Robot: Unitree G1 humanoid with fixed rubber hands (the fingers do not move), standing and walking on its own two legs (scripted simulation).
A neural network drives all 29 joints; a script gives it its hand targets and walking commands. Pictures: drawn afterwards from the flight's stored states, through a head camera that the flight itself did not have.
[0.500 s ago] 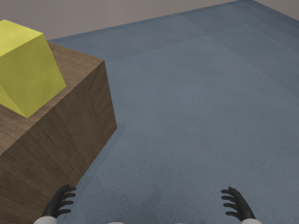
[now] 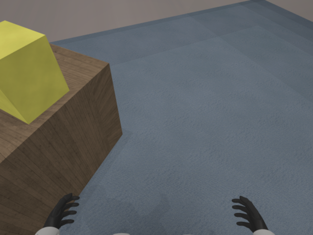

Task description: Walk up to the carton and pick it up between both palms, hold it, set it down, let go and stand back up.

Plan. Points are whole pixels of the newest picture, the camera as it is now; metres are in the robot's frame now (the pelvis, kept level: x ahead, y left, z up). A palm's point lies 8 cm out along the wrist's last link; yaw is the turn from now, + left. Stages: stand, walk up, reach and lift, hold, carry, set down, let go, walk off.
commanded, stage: stand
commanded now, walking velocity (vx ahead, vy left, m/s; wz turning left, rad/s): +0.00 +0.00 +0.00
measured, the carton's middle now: (17, 73) +0.62 +0.52 +0.02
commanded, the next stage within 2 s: walk up in 0.16 s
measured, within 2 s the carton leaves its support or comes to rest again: neither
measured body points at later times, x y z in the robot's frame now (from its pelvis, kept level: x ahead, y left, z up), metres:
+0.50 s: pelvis +0.01 +0.01 +0.00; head +0.03 +0.02 +0.45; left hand +0.14 +0.31 -0.08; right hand +0.18 -0.26 -0.08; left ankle +0.02 +0.12 -0.69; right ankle +0.00 -0.12 -0.71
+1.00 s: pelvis +0.13 +0.05 +0.01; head +0.15 +0.06 +0.46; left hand +0.16 +0.41 -0.05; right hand +0.34 -0.21 -0.07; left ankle +0.07 +0.15 -0.71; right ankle +0.23 -0.03 -0.68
